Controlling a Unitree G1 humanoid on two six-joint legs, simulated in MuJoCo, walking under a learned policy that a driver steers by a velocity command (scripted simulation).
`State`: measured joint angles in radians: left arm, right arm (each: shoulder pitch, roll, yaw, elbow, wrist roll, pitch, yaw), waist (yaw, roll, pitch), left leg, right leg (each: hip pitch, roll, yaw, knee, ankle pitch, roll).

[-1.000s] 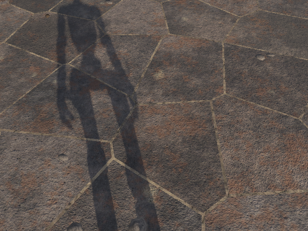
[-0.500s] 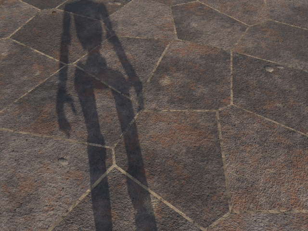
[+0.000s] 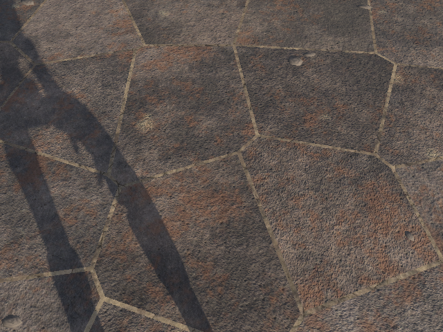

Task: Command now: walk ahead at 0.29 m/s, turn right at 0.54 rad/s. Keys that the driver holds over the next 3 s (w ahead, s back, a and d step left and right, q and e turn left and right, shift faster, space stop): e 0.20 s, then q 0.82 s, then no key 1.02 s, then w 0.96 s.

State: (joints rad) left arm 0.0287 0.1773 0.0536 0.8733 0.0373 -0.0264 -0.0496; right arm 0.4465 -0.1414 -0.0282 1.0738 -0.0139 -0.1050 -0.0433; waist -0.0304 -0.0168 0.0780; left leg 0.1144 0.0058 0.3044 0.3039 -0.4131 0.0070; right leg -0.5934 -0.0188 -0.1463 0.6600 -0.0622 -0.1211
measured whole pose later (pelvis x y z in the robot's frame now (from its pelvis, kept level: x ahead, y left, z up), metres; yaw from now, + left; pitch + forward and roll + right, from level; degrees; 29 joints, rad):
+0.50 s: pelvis +0.14 -0.01 +0.02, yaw -5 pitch +0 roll +0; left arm 0.22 0.18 0.03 0.91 0.03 -0.02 0.03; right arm 0.26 -0.20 -0.05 0.92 -0.02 0.05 -0.02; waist 0.00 0.04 0.03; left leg -0.42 0.06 -0.03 0.78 -0.32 -0.01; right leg -0.20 0.10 -0.08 0.32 -0.13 -0.12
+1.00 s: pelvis +0.15 +0.03 +0.02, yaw +12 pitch +2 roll -1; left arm 0.14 0.28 0.06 0.81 0.01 0.05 0.02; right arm 0.26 -0.27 -0.08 0.80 -0.01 0.02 -0.02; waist -0.01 -0.02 0.07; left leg -0.20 -0.09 -0.13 0.40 -0.22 0.07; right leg -0.48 0.00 0.04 0.94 -0.40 0.05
